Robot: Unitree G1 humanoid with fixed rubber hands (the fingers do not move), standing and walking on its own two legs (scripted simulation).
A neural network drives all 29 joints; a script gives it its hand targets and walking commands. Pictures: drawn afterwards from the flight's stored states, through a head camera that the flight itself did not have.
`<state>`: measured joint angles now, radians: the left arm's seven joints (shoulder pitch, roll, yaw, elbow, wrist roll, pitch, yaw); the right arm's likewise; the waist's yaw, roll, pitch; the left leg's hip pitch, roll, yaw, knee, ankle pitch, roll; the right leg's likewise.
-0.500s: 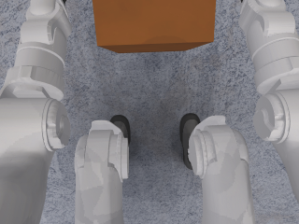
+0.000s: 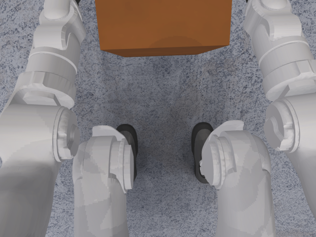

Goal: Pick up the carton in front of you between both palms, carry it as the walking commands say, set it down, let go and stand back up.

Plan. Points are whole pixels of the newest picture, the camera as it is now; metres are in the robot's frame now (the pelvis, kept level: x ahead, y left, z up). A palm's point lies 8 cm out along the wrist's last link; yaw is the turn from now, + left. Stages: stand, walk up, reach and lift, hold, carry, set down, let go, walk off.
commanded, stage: reach and lift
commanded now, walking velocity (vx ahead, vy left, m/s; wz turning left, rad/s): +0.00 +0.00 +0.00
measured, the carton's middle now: (161, 3) +0.55 +0.00 -0.25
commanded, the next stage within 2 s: none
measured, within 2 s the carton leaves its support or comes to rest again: leaves its support in 0.44 s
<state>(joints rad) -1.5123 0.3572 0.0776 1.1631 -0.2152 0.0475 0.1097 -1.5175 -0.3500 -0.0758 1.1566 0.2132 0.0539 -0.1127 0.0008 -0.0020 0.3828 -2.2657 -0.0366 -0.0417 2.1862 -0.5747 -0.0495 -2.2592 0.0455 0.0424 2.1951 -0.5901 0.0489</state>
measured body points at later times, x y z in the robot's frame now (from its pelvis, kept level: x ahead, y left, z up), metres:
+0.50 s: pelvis +0.01 +0.00 +0.00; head +0.37 +0.00 +0.26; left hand +0.56 +0.15 -0.16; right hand +0.56 -0.15 -0.16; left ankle +0.11 +0.13 -0.34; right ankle +0.11 -0.13 -0.34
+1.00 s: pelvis -0.01 +0.00 +0.11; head +0.26 +0.00 +0.47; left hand +0.51 +0.15 +0.04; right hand +0.51 -0.15 +0.05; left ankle +0.11 +0.13 -0.34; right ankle +0.11 -0.13 -0.34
